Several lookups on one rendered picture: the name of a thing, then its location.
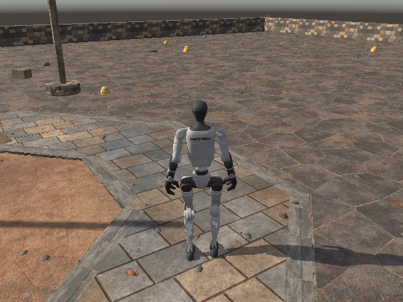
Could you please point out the robot left hand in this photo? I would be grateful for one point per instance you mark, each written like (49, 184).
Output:
(169, 185)

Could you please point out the robot right hand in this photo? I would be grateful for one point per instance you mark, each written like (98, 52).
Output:
(232, 181)

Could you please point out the right robot shin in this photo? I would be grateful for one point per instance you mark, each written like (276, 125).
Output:
(215, 222)

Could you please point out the right robot forearm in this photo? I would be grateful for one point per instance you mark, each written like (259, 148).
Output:
(230, 168)

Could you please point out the left robot upper arm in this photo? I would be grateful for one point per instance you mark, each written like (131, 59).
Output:
(177, 146)

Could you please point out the left robot forearm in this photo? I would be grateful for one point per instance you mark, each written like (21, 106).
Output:
(171, 170)

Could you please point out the right robot upper arm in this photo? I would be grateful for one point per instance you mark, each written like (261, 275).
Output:
(223, 143)

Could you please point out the left robot thigh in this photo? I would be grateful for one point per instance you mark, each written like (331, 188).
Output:
(187, 194)

